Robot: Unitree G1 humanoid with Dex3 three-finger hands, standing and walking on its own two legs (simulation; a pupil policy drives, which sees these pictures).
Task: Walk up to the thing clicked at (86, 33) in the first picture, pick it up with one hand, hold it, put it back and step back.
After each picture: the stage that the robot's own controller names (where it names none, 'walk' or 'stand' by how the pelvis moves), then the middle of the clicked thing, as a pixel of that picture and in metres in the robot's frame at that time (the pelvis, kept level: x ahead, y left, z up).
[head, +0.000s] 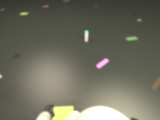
stand; (86, 36) +1.77 +0.17 -0.65
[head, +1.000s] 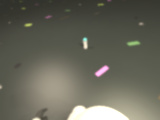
walk; (85, 43) +1.65 +0.30 -0.64
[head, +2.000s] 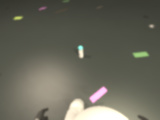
walk; (80, 52) +1.13 +0.30 -0.65
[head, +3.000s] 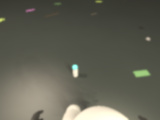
walk; (75, 71) +0.72 +0.22 -0.63
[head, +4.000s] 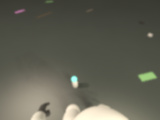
walk; (74, 82) +0.49 +0.20 -0.63
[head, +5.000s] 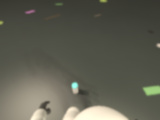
stand; (75, 88) +0.42 +0.19 -0.64
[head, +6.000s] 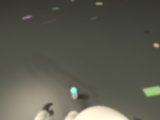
stand; (74, 93) +0.38 +0.20 -0.64
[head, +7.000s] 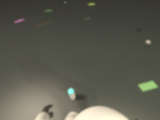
stand; (71, 94) +0.37 +0.24 -0.64
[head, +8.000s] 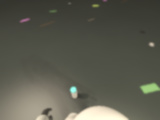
stand; (74, 92) +0.40 +0.21 -0.66
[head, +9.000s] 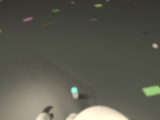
stand; (75, 93) +0.40 +0.20 -0.66
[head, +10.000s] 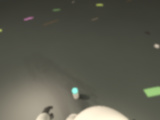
stand; (75, 93) +0.39 +0.19 -0.66
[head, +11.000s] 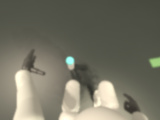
go down; (70, 64) +0.46 +0.17 -0.41
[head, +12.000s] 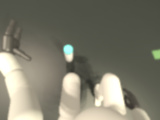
go down; (68, 54) +0.51 +0.17 -0.30
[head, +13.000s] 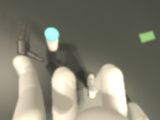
close in; (52, 41) +0.51 +0.21 -0.20
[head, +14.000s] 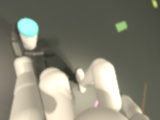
close; (29, 37) +0.50 +0.24 -0.18
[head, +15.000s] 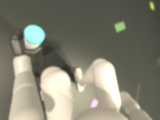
lift; (32, 41) +0.46 +0.22 -0.18
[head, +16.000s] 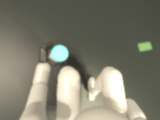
lift; (56, 55) +0.38 +0.22 -0.10
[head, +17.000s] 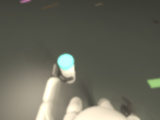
hold; (68, 71) +0.31 +0.16 +0.06
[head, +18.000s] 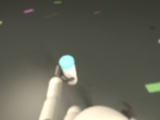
hold; (69, 72) +0.31 +0.15 +0.05
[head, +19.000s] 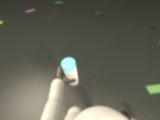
hold; (71, 73) +0.30 +0.15 +0.04
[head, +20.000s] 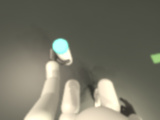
crouch; (64, 54) +0.43 +0.16 -0.03
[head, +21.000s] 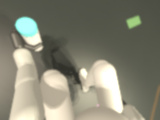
lower; (33, 38) +0.50 +0.22 -0.15
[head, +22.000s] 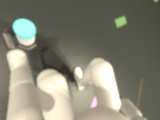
lower; (26, 38) +0.48 +0.23 -0.18
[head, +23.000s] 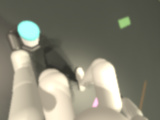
lower; (30, 39) +0.47 +0.22 -0.18
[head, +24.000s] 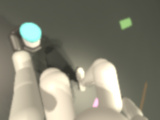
lower; (32, 40) +0.47 +0.22 -0.18
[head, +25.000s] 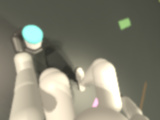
rest; (33, 42) +0.46 +0.21 -0.18
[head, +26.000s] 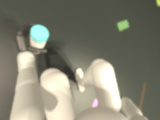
withdraw; (37, 42) +0.47 +0.20 -0.19
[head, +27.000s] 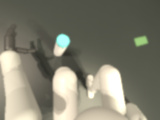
stand; (60, 47) +0.47 +0.17 -0.21
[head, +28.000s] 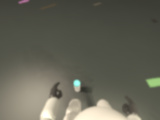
stand; (77, 86) +0.40 +0.13 -0.56
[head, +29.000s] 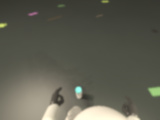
stand; (78, 92) +0.38 +0.14 -0.60
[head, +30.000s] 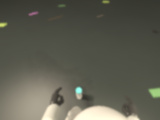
stand; (79, 93) +0.38 +0.13 -0.60
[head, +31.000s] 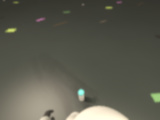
stand; (81, 95) +0.39 +0.13 -0.65
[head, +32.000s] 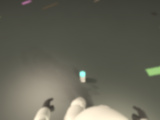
walk; (82, 77) +0.51 +0.12 -0.63
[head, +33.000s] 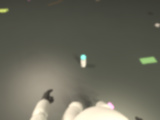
walk; (83, 61) +0.79 +0.13 -0.62
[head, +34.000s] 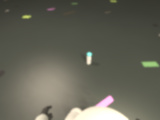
stand; (88, 58) +1.03 +0.09 -0.63
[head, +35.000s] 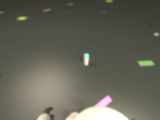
stand; (86, 59) +1.02 +0.11 -0.66
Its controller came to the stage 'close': yes
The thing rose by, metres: 0.70
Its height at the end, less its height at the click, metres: +0.00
